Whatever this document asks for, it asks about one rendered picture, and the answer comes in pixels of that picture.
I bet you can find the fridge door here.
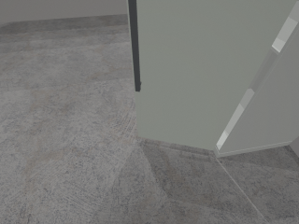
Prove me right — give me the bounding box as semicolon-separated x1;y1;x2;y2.
126;0;297;151

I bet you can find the handle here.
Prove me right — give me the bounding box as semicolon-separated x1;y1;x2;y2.
128;0;142;92

